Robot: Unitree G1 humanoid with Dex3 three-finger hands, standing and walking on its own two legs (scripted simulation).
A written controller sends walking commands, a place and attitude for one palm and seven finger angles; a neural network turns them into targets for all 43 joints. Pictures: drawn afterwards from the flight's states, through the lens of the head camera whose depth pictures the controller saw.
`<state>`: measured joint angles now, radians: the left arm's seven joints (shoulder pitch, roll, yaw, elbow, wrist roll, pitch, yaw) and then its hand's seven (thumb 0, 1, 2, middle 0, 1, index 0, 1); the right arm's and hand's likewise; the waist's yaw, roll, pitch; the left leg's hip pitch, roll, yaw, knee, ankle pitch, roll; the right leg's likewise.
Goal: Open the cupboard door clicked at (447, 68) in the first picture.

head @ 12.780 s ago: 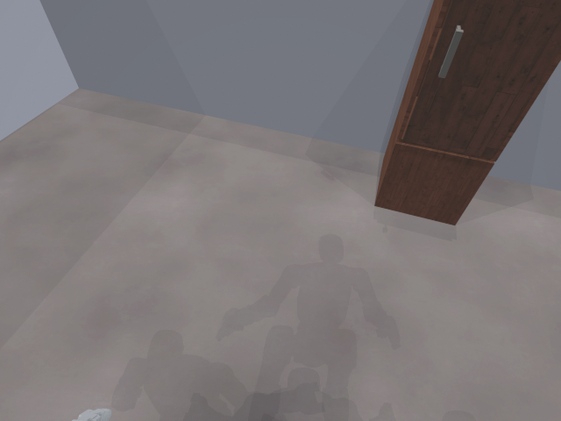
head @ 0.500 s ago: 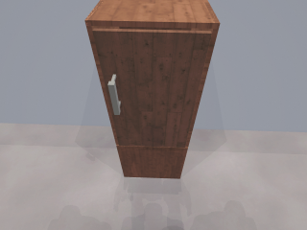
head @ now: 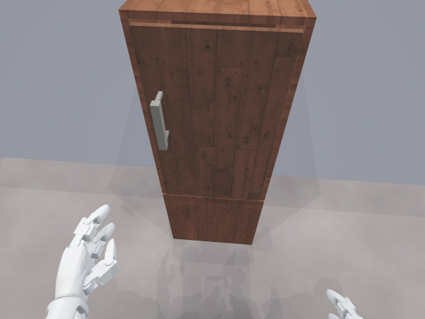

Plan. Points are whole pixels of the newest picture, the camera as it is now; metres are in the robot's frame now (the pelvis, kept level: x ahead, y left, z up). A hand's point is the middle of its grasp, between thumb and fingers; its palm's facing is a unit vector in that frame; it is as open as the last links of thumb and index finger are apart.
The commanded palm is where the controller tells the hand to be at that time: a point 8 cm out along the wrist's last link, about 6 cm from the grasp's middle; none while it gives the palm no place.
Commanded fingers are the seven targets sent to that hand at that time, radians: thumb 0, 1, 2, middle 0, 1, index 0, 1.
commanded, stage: raise the hand with hooked fingers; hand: left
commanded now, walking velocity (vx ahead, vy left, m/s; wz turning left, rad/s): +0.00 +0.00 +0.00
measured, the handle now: (161, 121) +0.56 +0.14 +0.06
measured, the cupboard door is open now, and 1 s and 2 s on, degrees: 0 0 0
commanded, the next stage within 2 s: move the hooked fingers beside the handle in 1.86 s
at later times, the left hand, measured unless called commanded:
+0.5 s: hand (106, 271) +0.21 +0.20 +0.01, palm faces -0.06 -1.00 -0.05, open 10.5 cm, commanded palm +0.18 +0.25 +0.01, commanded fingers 0.00 0.01 0.52 -0.26 -0.87 -0.26 -0.87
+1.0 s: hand (75, 240) +0.25 +0.25 +0.05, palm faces -0.03 -1.00 -0.06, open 13.3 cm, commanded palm +0.23 +0.30 +0.05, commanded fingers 0.00 -0.50 0.30 -0.30 -1.20 -0.30 -1.20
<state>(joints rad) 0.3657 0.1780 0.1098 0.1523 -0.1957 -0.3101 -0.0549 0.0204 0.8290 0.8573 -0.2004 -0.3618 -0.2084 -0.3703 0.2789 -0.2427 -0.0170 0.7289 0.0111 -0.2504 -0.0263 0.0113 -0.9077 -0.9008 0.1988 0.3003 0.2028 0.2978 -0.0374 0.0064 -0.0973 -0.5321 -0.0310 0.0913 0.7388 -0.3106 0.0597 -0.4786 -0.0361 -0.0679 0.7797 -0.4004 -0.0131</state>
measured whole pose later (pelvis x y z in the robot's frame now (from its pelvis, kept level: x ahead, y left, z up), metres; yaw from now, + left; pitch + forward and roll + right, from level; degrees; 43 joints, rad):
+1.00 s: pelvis +0.00 +0.00 -0.02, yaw +0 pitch +9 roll -3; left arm 0.17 0.38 0.33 0.19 -0.36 -0.31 -0.45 0.00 -0.35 0.37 -0.29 -1.10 -0.30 -1.11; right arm 0.27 -0.27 0.04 0.55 0.05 -0.23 -0.06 0.01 -0.90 -0.90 0.20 0.30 0.20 0.30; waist -0.01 0.02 -0.09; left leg -0.69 0.01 0.05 0.93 -0.39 0.07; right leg -0.58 0.01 -0.11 0.87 -0.44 -0.02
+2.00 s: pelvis +0.00 +0.00 -0.01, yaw +0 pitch +7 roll -2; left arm -0.06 0.45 0.42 0.43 -0.37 -0.23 -0.56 -0.01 -0.50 0.30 -0.30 -1.20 -0.31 -1.20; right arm 0.28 -0.28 0.05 0.55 0.05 -0.18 -0.08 0.01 -0.90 -0.90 0.20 0.30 0.20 0.30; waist -0.01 0.03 -0.07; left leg -0.60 0.02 0.05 0.82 -0.35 0.06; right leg -0.50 0.02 -0.10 0.77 -0.40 -0.03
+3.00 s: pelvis +0.01 +0.00 -0.01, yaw -1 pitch +13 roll -2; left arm -0.59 0.49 0.37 0.93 -0.23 -0.32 -0.45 -0.01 -0.50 0.30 -0.30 -1.20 -0.30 -1.20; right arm 0.34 -0.28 0.04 0.60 0.04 -0.01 -0.05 0.01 -0.90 -0.90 0.20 0.30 0.20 0.30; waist -0.08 0.01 -0.09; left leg -0.73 0.03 0.06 0.88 -0.38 0.05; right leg -0.64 0.03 -0.08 0.83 -0.42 -0.03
